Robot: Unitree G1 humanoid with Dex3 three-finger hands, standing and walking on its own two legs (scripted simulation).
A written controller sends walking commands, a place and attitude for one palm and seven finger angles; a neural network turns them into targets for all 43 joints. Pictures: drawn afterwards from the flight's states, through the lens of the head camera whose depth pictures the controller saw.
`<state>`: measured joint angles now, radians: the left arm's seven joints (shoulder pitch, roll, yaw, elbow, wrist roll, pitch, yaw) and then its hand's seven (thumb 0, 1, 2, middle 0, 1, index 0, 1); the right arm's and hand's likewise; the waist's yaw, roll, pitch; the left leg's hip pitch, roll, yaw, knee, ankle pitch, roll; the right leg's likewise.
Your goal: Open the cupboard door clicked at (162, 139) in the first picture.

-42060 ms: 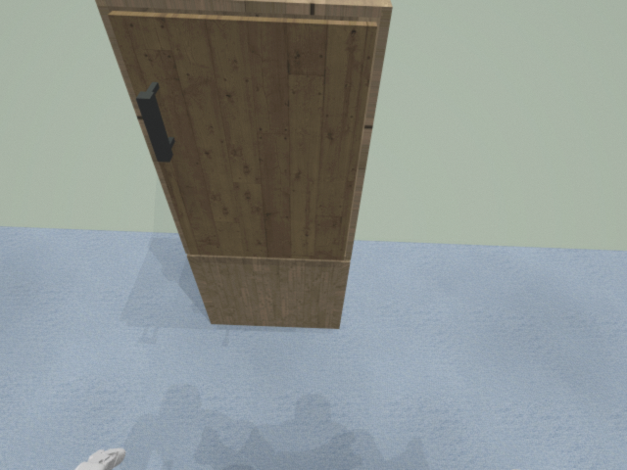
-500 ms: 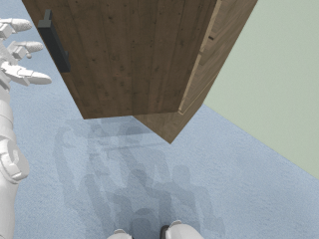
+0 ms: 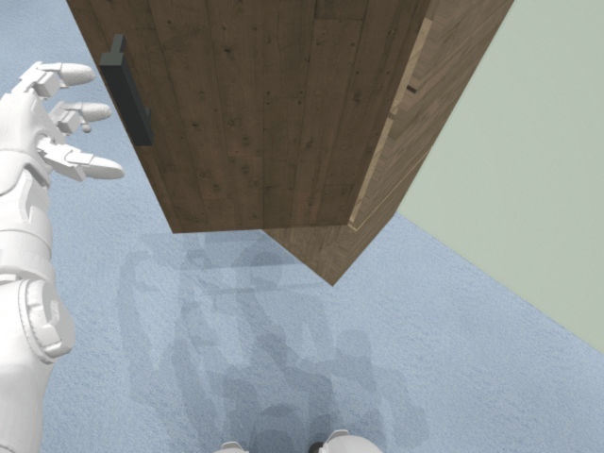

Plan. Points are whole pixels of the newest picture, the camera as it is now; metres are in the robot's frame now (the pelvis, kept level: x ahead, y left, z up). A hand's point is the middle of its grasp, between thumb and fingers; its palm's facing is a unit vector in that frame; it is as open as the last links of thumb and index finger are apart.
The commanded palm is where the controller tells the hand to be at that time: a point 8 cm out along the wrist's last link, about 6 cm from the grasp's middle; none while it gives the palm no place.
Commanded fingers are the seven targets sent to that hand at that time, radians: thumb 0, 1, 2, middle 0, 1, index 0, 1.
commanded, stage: move the hooked fingers beside the handle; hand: left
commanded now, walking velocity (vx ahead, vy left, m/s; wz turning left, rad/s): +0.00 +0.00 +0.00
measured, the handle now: (132, 93) +0.56 +0.19 +0.11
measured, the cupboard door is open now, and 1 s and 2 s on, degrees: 46 46 46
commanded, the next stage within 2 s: slide the fingers in behind the handle in 0.18 s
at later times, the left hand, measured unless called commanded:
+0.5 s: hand (92, 129) +0.50 +0.23 +0.12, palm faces +0.00 -1.00 +0.02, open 14.0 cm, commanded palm +0.48 +0.27 +0.11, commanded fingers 0.00 -0.50 0.30 -0.30 -1.20 -0.30 -1.20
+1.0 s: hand (117, 129) +0.50 +0.20 +0.11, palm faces +0.01 -1.00 +0.01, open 14.0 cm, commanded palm +0.48 +0.24 +0.11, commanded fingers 0.00 -0.50 0.30 -0.30 -1.20 -0.30 -1.20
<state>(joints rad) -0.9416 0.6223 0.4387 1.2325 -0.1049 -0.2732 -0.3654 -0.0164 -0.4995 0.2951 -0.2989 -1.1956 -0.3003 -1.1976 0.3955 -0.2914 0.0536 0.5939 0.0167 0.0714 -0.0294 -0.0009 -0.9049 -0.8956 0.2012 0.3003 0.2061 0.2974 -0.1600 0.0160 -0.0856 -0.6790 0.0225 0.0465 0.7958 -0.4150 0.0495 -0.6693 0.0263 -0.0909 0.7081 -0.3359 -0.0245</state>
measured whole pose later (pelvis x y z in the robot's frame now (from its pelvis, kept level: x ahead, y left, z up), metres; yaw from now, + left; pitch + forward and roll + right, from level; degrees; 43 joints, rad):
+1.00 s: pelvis -0.01 +0.00 +0.00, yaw +0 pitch +17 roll -3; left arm -0.94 0.53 0.39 1.20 -0.10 -0.30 -0.26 -0.02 -0.50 0.30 -0.30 -1.20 -0.30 -1.20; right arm 0.45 -0.28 0.04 0.62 0.01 0.05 0.00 0.00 -0.90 -0.90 0.20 0.30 0.21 0.30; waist -0.16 0.02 -0.09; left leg -0.70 0.02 0.05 0.82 -0.42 0.05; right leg -0.69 0.02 -0.08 0.73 -0.34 -0.02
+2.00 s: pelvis -0.01 -0.01 +0.00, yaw +0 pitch +17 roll -2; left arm -0.98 0.46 0.34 1.22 -0.10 -0.34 -0.16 -0.02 -0.50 0.30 -0.28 -1.20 -0.28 -1.20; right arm 0.44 -0.28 0.03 0.66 0.00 0.01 0.01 0.00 -0.91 -0.90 0.20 0.30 0.20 0.30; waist -0.16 0.03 -0.09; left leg -0.70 0.02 0.04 0.81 -0.41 0.04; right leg -0.70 0.02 -0.09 0.75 -0.34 -0.03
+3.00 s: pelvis +0.00 +0.00 +0.00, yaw -1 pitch +16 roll -2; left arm -0.85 0.43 0.37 1.12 -0.11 -0.34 -0.18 0.00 0.71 0.76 -0.35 -1.35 -0.35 -1.35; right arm 0.45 -0.28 0.02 0.63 0.01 0.03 0.01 0.00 -0.91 -0.90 0.20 0.30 0.20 0.30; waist -0.15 0.04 -0.11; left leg -0.66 0.02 0.07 0.79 -0.41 0.04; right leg -0.67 0.03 -0.06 0.73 -0.34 -0.03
